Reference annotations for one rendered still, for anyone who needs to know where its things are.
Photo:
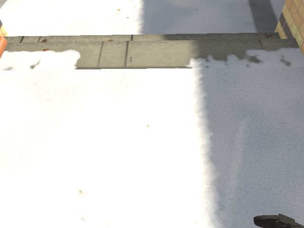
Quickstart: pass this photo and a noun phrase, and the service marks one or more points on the robot right hand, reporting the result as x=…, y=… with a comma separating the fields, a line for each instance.
x=276, y=221

